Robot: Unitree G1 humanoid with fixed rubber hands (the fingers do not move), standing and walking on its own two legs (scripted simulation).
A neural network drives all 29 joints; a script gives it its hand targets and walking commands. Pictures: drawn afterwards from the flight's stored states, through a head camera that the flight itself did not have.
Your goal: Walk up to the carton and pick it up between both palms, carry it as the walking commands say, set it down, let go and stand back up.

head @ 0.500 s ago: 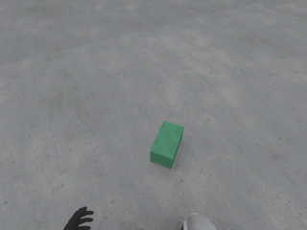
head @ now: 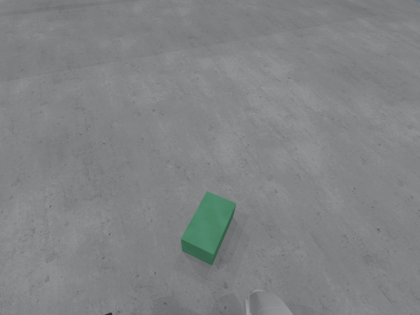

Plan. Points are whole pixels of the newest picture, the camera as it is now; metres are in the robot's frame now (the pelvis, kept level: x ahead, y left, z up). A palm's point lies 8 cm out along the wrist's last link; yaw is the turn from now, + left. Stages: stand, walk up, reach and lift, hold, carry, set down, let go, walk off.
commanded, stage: walk up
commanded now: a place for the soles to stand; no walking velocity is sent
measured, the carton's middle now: (209, 227) +0.58 -0.02 -0.69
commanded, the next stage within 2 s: none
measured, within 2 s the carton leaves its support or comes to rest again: neither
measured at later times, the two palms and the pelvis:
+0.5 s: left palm (123, 309) +0.15 +0.19 -0.09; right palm (375, 301) +0.15 -0.33 -0.12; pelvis +0.05 -0.08 +0.00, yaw +7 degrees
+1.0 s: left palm out of the picture +0.07 +0.21 -0.11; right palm (363, 295) +0.17 -0.30 -0.11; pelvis +0.05 -0.06 +0.01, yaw +11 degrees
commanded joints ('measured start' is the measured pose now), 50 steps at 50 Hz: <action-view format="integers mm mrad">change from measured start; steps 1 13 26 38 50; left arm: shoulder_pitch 27 -152 -154 -117 -77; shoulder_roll -7 112 134 136 148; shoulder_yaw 2 -29 -30 -36 -43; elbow -28 -28 6 54 88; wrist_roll -26 -37 -42 -40 -38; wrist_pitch -35 -29 -46 -40 -45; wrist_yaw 4 64 59 53 54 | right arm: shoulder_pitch -52 50 -108 -125 -112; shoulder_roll -146 -106 -153 -190 -188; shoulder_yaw -26 -8 6 4 4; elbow -35 65 104 110 110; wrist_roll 11 28 40 50 54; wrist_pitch -7 64 63 54 53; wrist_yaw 31 44 69 71 64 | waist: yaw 16 -38 9 21 20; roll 279 -81 31 109 106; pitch -34 -73 -53 -22 -26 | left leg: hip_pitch -71 83 -22 -122 -133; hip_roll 112 -29 -5 4 -23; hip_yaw -66 -70 -140 -250 -268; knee -128 -33 -87 -194 -165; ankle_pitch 452 59 138 31 90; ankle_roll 170 28 42 77 76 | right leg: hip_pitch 167 196 295 342 365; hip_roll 45 -170 -123 -78 -91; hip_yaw -68 134 39 -44 -61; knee -190 -507 -587 -550 -551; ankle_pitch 140 348 108 7 49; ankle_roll -13 -155 -117 -88 -90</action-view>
